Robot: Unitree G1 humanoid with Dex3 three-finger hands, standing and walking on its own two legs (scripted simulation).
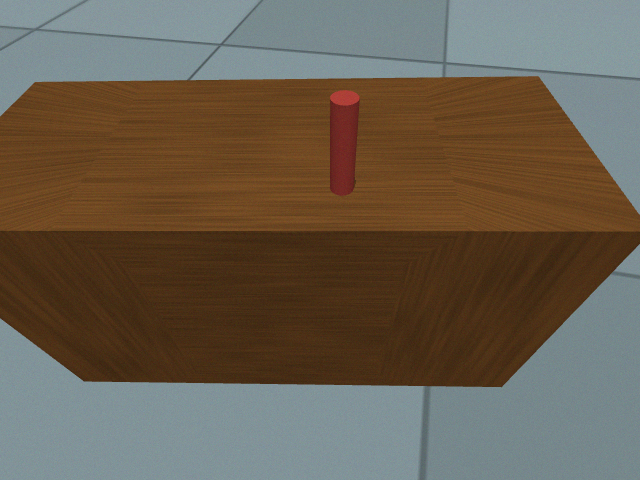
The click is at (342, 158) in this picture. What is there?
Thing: slim round
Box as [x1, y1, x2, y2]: [330, 90, 359, 195]
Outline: 347,90 337,91 330,96 330,189 332,192 340,195 347,194 353,189 359,97 356,93
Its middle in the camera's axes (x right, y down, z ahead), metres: +0.04 -0.17 +0.68
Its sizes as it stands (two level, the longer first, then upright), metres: 0.047 0.047 0.189
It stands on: a support 0.75 m high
